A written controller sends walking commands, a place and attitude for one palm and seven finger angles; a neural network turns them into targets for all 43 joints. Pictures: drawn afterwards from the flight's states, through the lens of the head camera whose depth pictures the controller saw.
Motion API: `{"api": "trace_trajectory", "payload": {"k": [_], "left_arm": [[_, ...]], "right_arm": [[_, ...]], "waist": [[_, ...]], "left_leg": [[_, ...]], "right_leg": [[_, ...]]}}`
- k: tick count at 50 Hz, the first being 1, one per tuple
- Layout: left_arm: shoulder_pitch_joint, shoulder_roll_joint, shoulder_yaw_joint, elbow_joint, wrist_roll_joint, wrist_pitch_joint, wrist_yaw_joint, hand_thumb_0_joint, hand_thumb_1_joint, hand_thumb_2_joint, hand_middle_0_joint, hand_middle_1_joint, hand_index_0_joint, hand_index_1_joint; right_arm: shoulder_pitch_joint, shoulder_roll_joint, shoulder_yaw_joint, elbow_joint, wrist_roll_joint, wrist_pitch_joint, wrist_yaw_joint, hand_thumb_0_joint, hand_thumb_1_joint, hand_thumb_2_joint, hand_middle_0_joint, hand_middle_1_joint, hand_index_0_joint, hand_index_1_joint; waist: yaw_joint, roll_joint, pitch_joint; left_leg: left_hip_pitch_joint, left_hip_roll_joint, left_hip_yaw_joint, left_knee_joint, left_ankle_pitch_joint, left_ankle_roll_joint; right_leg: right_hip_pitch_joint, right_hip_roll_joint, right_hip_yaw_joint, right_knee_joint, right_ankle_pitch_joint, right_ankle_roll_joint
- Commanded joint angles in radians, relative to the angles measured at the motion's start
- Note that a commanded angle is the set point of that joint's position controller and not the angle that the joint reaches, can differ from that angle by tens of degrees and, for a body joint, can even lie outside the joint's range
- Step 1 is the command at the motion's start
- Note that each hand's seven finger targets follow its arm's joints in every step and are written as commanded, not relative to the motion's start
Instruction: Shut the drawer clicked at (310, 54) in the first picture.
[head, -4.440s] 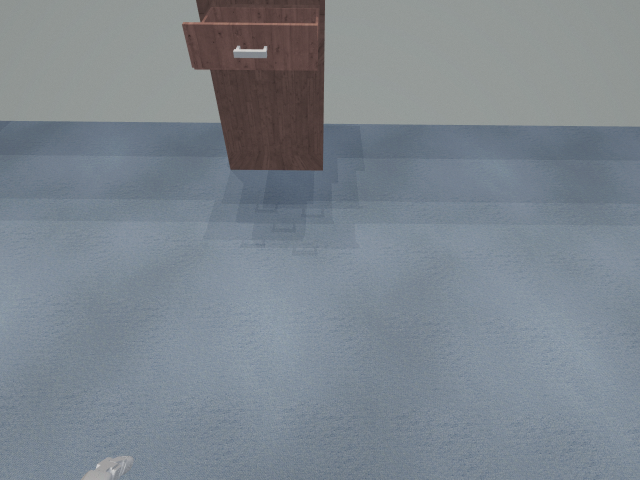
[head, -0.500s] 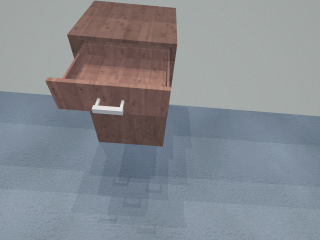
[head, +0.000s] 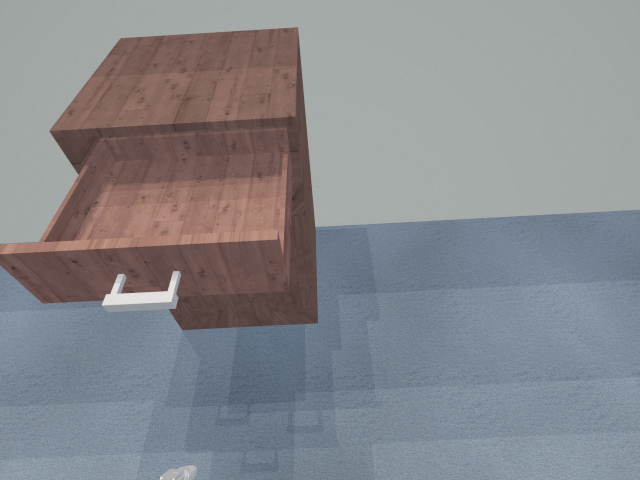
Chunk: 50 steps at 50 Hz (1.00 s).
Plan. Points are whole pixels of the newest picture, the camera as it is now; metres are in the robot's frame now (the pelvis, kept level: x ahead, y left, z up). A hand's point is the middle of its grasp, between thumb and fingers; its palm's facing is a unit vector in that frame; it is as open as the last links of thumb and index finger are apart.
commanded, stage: take the last steps up to it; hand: left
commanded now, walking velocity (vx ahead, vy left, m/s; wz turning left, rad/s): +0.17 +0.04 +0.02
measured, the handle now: (144, 290) +0.39 +0.30 -0.03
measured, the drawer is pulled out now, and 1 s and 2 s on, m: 0.30 0.30 0.30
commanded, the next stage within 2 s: come to a stop and stand still in 0.16 s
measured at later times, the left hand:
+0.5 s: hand out of the picture +0.01 +0.17 -0.17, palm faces +0.11 -0.99 -0.11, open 7.4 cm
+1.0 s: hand out of the picture +0.08 +0.16 -0.14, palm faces +0.01 -0.96 -0.28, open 7.4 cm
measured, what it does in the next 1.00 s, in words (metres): steps on the spot: left foot, then right foot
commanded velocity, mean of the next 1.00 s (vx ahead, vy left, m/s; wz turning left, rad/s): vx -0.02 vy -0.03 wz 0.01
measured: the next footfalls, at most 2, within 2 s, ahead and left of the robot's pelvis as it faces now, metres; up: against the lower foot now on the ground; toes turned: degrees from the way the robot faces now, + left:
left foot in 0.40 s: +0.14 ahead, +0.15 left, +0.00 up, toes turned +6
right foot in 0.86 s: +0.08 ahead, -0.11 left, +0.00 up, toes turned -6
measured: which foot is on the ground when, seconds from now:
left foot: up 0.00-0.38, down 0.40-0.90, up 0.92-1.00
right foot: down 0.00-0.62, up 0.64-0.84, down 0.86-1.00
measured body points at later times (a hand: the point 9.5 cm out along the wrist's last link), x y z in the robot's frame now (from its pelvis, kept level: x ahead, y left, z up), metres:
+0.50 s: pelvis +0.08 +0.03 +0.01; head +0.07 +0.05 +0.46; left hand +0.01 +0.22 -0.16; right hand +0.15 -0.20 -0.13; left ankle +0.10 +0.15 -0.73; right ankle +0.07 -0.07 -0.73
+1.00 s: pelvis +0.03 -0.04 +0.01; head +0.03 -0.07 +0.46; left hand +0.08 +0.21 -0.12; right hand +0.02 -0.26 -0.16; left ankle +0.06 +0.13 -0.71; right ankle +0.04 -0.11 -0.73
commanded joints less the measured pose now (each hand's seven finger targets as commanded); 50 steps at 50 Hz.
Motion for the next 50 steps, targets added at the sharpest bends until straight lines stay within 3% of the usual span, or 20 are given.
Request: {"api": "trace_trajectory", "payload": {"k": [1,5,12,14,16,18,20,22,24,28,32,35,39,41,42,43,44,45,48,50], "left_arm": [[0.127,0.107,0.015,0.003,-0.002,-0.002,0.019,0.000,0.900,0.900,-0.200,-0.300,-0.200,-0.300],[0.156,0.101,0.014,0.010,0.004,-0.006,0.019,0.000,0.900,0.900,-0.200,-0.300,-0.200,-0.300],[0.234,0.135,0.016,0.054,0.007,-0.001,0.012,0.000,0.900,0.900,-0.200,-0.300,-0.200,-0.300],[0.236,0.132,0.012,0.065,0.009,0.006,0.014,0.000,0.900,0.900,-0.200,-0.300,-0.200,-0.300],[0.229,0.121,0.004,0.078,0.005,0.016,0.019,0.000,0.900,0.900,-0.200,-0.300,-0.200,-0.300],[0.223,0.093,-0.009,0.091,-0.002,0.025,0.022,0.000,0.900,0.900,-0.200,-0.300,-0.200,-0.300],[0.268,0.045,-0.026,0.103,-0.011,0.034,0.030,0.000,0.900,0.900,-0.200,-0.300,-0.200,-0.300],[0.274,0.039,-0.029,0.113,-0.003,0.045,0.036,0.000,0.900,0.900,-0.200,-0.300,-0.200,-0.300],[0.266,0.067,-0.024,0.120,-0.005,0.063,0.031,0.000,0.900,0.900,-0.200,-0.300,-0.200,-0.300],[0.275,0.084,-0.014,0.095,0.003,0.081,0.022,0.000,0.900,0.900,-0.200,-0.300,-0.200,-0.300],[0.254,0.088,0.001,0.057,0.012,0.105,0.019,0.000,0.900,0.900,-0.200,-0.300,-0.200,-0.300],[0.242,0.077,0.014,0.037,0.013,0.114,0.019,0.000,0.900,0.900,-0.200,-0.300,-0.200,-0.300],[0.231,0.057,0.008,0.026,0.005,0.101,0.018,0.000,0.900,0.900,-0.200,-0.300,-0.200,-0.300],[0.263,0.077,0.009,0.043,0.007,0.090,0.021,0.000,0.900,0.900,-0.200,-0.300,-0.200,-0.300],[0.248,0.123,0.011,0.039,0.015,0.081,0.027,0.000,0.900,0.900,-0.200,-0.300,-0.200,-0.300],[0.200,0.186,0.009,0.030,0.015,0.072,0.031,0.000,0.900,0.900,-0.200,-0.300,-0.200,-0.300],[0.164,0.203,0.006,0.017,0.008,0.070,0.032,0.000,0.900,0.900,-0.200,-0.300,-0.200,-0.300],[0.132,0.189,0.006,0.009,0.007,0.064,0.035,0.000,0.900,0.900,-0.200,-0.300,-0.200,-0.300],[0.095,0.147,-0.003,0.014,-0.002,0.062,0.038,0.000,0.900,0.900,-0.200,-0.300,-0.200,-0.300],[0.109,0.144,-0.003,0.016,-0.006,0.059,0.035,0.000,0.900,0.900,-0.200,-0.300,-0.200,-0.300]], "right_arm": [[0.029,-0.031,-0.009,-0.064,-0.005,-0.007,-0.003,0.000,-0.900,-0.900,0.200,0.300,0.200,0.300],[0.017,-0.027,-0.011,-0.070,-0.008,0.008,0.003,0.000,-0.900,-0.900,0.200,0.300,0.200,0.300],[-0.155,-0.064,-0.009,-0.130,-0.004,-0.003,0.012,0.000,-0.900,-0.900,0.200,0.300,0.200,0.300],[-0.180,-0.063,-0.001,-0.137,0.000,-0.006,0.008,0.000,-0.900,-0.900,0.200,0.300,0.200,0.300],[-0.166,-0.052,0.011,-0.123,0.003,-0.009,-0.003,0.000,-0.900,-0.900,0.200,0.300,0.200,0.300],[-0.100,-0.063,0.015,-0.089,0.006,-0.020,-0.012,0.000,-0.900,-0.900,0.200,0.300,0.200,0.300],[-0.091,-0.128,0.016,-0.086,0.004,-0.029,-0.028,0.000,-0.900,-0.900,0.200,0.300,0.200,0.300],[-0.129,-0.127,0.015,-0.088,0.006,-0.012,-0.037,0.000,-0.900,-0.900,0.200,0.300,0.200,0.300],[-0.146,-0.123,0.019,-0.091,0.012,-0.010,-0.043,0.000,-0.900,-0.900,0.200,0.300,0.200,0.300],[-0.149,-0.155,0.000,-0.110,0.014,-0.002,-0.057,0.000,-0.900,-0.900,0.200,0.300,0.200,0.300],[-0.125,-0.186,-0.025,-0.115,0.005,0.005,-0.068,0.000,-0.900,-0.900,0.200,0.300,0.200,0.300],[-0.157,-0.188,-0.031,-0.129,-0.002,0.008,-0.066,0.000,-0.900,-0.900,0.200,0.300,0.200,0.300],[-0.195,-0.195,-0.035,-0.134,-0.010,0.012,-0.047,0.000,-0.900,-0.900,0.200,0.300,0.200,0.300],[-0.182,-0.184,-0.035,-0.121,-0.002,0.017,-0.037,0.000,-0.900,-0.900,0.200,0.300,0.200,0.300],[-0.158,-0.140,-0.030,-0.116,0.007,0.020,-0.030,0.000,-0.900,-0.900,0.200,0.300,0.200,0.300],[-0.156,-0.079,-0.014,-0.129,0.014,0.027,-0.020,0.000,-0.900,-0.900,0.200,0.300,0.200,0.300],[-0.173,-0.077,-0.007,-0.135,0.008,0.034,-0.014,0.000,-0.900,-0.900,0.200,0.300,0.200,0.300],[-0.181,-0.081,-0.009,-0.127,0.002,0.042,-0.013,0.000,-0.900,-0.900,0.200,0.300,0.200,0.300],[-0.114,-0.075,0.002,-0.074,0.002,0.040,-0.017,0.000,-0.900,-0.900,0.200,0.300,0.200,0.300],[-0.093,-0.069,0.006,-0.059,0.004,0.037,-0.018,0.000,-0.900,-0.900,0.200,0.300,0.200,0.300]], "waist": [[0.014,-0.107,-0.008],[0.006,-0.116,-0.019],[0.062,-0.123,-0.010],[0.064,-0.139,0.002],[0.053,-0.129,-0.022],[0.029,-0.092,-0.053],[0.050,0.037,-0.095],[0.050,-0.032,-0.035],[0.048,0.076,-0.017],[0.046,0.072,-0.015],[0.029,0.126,-0.076],[0.043,0.086,-0.111],[0.057,0.105,-0.130],[0.074,0.054,-0.126],[0.062,-0.080,-0.094],[0.033,-0.274,-0.055],[0.040,-0.273,-0.024],[0.038,-0.306,-0.017],[0.014,-0.201,0.009],[0.021,-0.159,0.005]], "left_leg": [[-0.160,0.068,-0.051,0.053,0.142,-0.015],[-0.142,0.059,-0.020,-0.109,0.178,-0.037],[-0.165,0.045,-0.009,-0.356,0.159,-0.044],[-0.107,0.032,-0.009,-0.436,0.135,-0.041],[0.015,0.013,-0.011,-0.560,0.175,-0.042],[0.190,0.031,-0.022,-0.728,0.395,-0.035],[0.218,0.156,-0.106,-0.728,0.724,0.021],[0.171,0.148,-0.070,-0.727,0.605,0.016],[0.139,0.150,-0.107,-0.806,0.595,0.030],[0.155,0.178,-0.126,-0.821,0.630,0.066],[0.192,0.271,-0.198,-0.845,0.705,0.159],[0.169,0.286,-0.177,-0.816,0.703,0.190],[0.117,0.234,-0.138,-0.794,0.555,0.145],[0.043,0.166,-0.092,-0.720,0.396,0.082],[-0.019,0.084,-0.043,-0.636,0.253,0.026],[-0.061,0.004,0.016,-0.590,0.099,-0.022],[-0.022,-0.003,0.001,-0.542,0.029,-0.028],[-0.003,0.010,-0.030,-0.489,0.019,-0.024],[-0.001,0.011,-0.053,-0.449,0.106,-0.017],[0.006,0.003,-0.049,-0.461,0.117,-0.022]], "right_leg": [[0.032,-0.270,0.243,-0.413,0.167,-0.067],[0.037,-0.234,0.174,-0.432,0.179,-0.072],[0.159,-0.263,0.237,-0.448,0.061,-0.092],[0.141,-0.260,0.230,-0.427,0.112,-0.090],[0.126,-0.225,0.199,-0.363,0.215,-0.068],[0.077,-0.142,0.138,-0.262,0.219,0.005],[0.101,-0.080,0.106,-0.227,0.105,0.069],[0.096,-0.076,0.124,-0.278,0.069,0.075],[0.123,-0.071,0.105,-0.234,0.032,0.091],[0.084,-0.052,0.097,-0.165,0.017,0.088],[-0.034,-0.028,0.126,0.127,-0.221,0.087],[-0.070,-0.026,0.185,0.284,-0.254,0.089],[0.035,-0.020,0.151,0.086,-0.180,0.091],[0.166,-0.012,0.129,-0.155,0.022,0.099],[0.189,-0.077,0.223,-0.278,0.073,0.086],[0.132,-0.207,0.353,-0.341,0.090,0.035],[0.034,-0.266,0.370,-0.384,0.036,-0.015],[-0.010,-0.237,0.365,-0.406,-0.029,-0.033],[0.038,-0.184,0.298,-0.371,0.054,-0.042],[0.071,-0.165,0.266,-0.347,0.100,-0.041]]}}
